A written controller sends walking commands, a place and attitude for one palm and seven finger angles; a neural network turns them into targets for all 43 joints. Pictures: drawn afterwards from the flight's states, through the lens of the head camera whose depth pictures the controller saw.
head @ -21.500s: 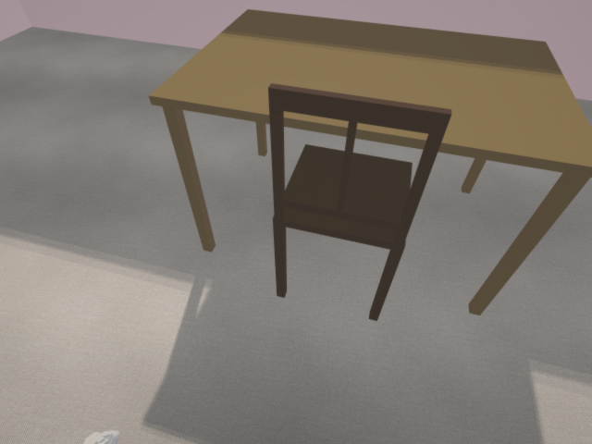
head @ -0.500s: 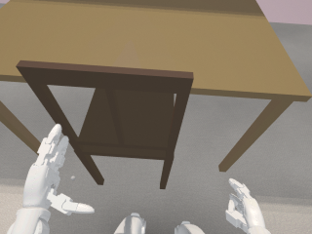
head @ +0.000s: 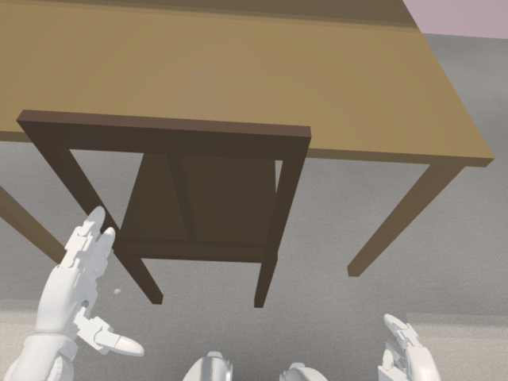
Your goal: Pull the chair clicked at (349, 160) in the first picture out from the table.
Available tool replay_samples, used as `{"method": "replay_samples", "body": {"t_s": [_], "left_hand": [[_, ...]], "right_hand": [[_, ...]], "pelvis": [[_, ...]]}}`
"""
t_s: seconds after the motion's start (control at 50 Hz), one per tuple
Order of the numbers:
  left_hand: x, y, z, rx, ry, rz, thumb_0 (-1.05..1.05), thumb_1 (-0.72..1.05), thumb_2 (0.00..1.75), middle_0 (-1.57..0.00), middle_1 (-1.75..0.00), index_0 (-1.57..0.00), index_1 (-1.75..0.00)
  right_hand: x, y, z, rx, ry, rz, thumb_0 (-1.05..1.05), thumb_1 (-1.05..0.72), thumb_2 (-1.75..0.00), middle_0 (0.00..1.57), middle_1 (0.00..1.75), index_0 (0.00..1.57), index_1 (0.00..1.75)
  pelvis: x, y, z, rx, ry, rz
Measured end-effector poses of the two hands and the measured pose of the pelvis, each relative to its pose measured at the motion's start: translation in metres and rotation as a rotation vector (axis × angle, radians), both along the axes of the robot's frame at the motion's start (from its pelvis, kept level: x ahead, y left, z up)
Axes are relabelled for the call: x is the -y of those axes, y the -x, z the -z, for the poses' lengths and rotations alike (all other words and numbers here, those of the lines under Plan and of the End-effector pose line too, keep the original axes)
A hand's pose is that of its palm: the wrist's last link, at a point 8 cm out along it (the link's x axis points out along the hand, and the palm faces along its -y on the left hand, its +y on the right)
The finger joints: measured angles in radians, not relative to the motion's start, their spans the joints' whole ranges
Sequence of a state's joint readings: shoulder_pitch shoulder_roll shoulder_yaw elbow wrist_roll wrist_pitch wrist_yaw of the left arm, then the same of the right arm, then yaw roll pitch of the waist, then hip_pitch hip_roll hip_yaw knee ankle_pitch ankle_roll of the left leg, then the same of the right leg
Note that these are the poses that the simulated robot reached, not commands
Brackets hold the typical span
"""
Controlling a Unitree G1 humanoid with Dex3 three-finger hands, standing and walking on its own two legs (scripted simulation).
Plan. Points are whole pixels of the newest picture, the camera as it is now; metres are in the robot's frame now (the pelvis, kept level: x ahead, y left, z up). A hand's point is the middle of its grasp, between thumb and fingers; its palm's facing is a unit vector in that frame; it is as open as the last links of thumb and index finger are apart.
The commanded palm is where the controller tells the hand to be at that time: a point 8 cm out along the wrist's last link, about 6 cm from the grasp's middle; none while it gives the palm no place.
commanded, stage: raise the hand toward the chair's back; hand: left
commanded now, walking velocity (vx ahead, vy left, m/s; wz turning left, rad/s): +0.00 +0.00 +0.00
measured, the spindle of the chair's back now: (185, 201) +0.42 +0.14 -0.02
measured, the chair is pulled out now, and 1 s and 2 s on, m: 0.00 0.00 0.00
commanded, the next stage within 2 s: aim the fingers beside a spindle in 0.26 s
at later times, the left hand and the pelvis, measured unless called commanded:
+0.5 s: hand (122, 291) +0.24 +0.20 +0.03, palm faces +0.02 -1.00 -0.04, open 17.0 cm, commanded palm +0.22 +0.25 +0.04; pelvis +0.00 -0.01 -0.01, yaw +1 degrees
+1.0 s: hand (150, 284) +0.26 +0.16 +0.02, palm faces -0.02 -1.00 -0.02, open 17.0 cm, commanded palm +0.24 +0.22 +0.02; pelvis +0.00 -0.01 -0.02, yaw +0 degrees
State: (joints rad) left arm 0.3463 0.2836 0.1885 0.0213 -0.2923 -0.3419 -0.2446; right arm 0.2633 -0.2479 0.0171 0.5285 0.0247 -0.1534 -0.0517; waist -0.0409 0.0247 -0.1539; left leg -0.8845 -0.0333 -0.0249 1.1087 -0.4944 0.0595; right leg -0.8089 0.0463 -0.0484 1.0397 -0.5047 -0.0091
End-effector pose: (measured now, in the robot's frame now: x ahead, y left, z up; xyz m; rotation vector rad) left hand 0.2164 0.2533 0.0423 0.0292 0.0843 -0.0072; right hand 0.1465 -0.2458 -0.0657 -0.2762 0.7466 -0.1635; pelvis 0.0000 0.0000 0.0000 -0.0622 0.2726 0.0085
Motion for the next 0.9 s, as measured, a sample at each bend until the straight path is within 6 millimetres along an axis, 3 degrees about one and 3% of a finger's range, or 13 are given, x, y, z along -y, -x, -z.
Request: {"method": "replay_samples", "body": {"t_s": [0.08, 0.24, 0.4, 0.54, 0.62, 0.72, 0.8, 0.9], "left_hand": [[-0.009, -0.002, -0.012, 0.115, -0.031, -0.063, -0.01, -0.50, 0.30, -0.06, -0.08, -0.06, -0.08], [0.002, 0.003, 0.010, -0.028, -0.010, 0.009, -0.01, -0.50, 0.30, -0.06, -0.08, -0.05, -0.07], [-0.001, 0.004, -0.012, 0.100, -0.040, -0.059, -0.01, -0.50, 0.30, -0.06, -0.08, -0.06, -0.08], [0.012, -0.004, 0.017, -0.017, 0.009, 0.001, -0.01, -0.50, 0.30, -0.06, -0.08, -0.05, -0.07], [0.023, -0.007, 0.014, 0.007, 0.011, 0.023, -0.01, -0.50, 0.30, -0.06, -0.08, -0.06, -0.08], [0.016, -0.013, 0.005, 0.078, -0.021, -0.031, -0.01, -0.50, 0.30, -0.06, -0.08, -0.06, -0.08], [0.013, -0.014, 0.017, 0.027, -0.015, -0.040, -0.01, -0.50, 0.30, -0.06, -0.08, -0.06, -0.08], [0.027, -0.012, 0.029, -0.016, 0.016, 0.010, -0.01, -0.50, 0.30, -0.06, -0.08, -0.05, -0.07]], "right_hand": [[0.001, -0.002, 0.004, -0.008, 0.005, -0.027, 0.01, -0.90, -0.90, 0.20, 0.30, 0.20, 0.30], [-0.003, -0.010, 0.007, 0.010, -0.025, -0.033, 0.01, -0.91, -0.90, 0.20, 0.30, 0.20, 0.30], [-0.004, -0.018, 0.006, 0.032, -0.030, -0.062, 0.01, -0.90, -0.90, 0.20, 0.30, 0.20, 0.30], [0.002, -0.018, 0.013, 0.016, -0.026, -0.057, 0.01, -0.90, -0.90, 0.21, 0.30, 0.20, 0.30], [0.007, -0.014, 0.011, 0.012, -0.013, -0.039, 0.01, -0.90, -0.90, 0.21, 0.30, 0.20, 0.30], [0.011, -0.012, 0.016, -0.009, -0.014, -0.034, 0.01, -0.91, -0.90, 0.20, 0.30, 0.20, 0.30], [0.012, -0.012, 0.022, -0.025, -0.023, -0.036, 0.01, -0.91, -0.90, 0.20, 0.30, 0.20, 0.30], [0.011, -0.012, 0.026, -0.027, -0.019, -0.033, 0.01, -0.91, -0.90, 0.20, 0.30, 0.20, 0.30]], "pelvis": [[0.002, 0.002, 0.004, -0.006, 0.001, -0.007], [0.004, 0.004, 0.005, -0.003, 0.002, -0.008], [0.009, 0.004, 0.005, -0.004, -0.002, -0.014], [0.013, 0.004, 0.010, -0.015, -0.002, -0.015], [0.014, 0.002, 0.009, -0.017, -0.006, -0.006], [0.016, 0.000, 0.012, -0.027, -0.008, -0.004], [0.016, 0.000, 0.015, -0.037, -0.007, -0.005], [0.014, 0.000, 0.018, -0.045, -0.005, -0.004]]}}
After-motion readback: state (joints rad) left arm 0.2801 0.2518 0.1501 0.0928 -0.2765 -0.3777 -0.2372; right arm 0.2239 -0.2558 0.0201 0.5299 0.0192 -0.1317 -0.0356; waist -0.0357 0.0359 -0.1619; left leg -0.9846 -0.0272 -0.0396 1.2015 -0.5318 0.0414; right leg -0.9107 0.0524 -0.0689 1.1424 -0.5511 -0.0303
